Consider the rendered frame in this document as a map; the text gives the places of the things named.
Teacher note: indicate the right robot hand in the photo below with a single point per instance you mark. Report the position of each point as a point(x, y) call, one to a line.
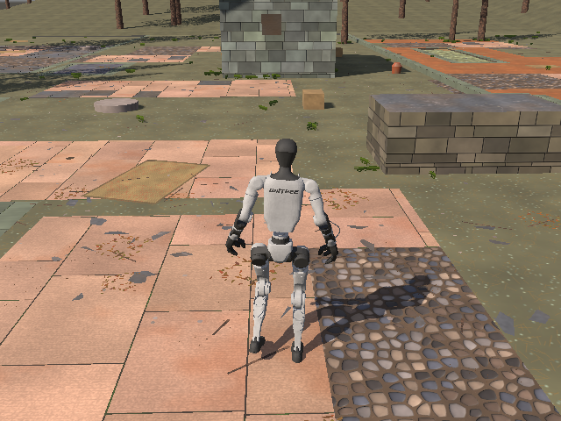
point(330, 250)

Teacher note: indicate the right robot shin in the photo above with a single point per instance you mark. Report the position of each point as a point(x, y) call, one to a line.
point(298, 322)

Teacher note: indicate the right robot forearm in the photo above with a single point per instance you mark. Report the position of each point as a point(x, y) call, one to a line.
point(327, 232)

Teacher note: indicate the left robot thigh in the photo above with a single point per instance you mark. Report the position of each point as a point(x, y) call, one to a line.
point(259, 257)

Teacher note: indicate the left robot forearm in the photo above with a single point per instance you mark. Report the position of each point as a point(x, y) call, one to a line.
point(237, 228)

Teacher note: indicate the robot right upper arm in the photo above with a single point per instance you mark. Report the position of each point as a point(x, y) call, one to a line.
point(316, 201)

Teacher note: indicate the left robot hand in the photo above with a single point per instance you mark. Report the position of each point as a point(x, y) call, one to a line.
point(237, 243)

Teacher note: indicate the robot left upper arm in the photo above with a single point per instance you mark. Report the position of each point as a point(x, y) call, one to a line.
point(251, 194)

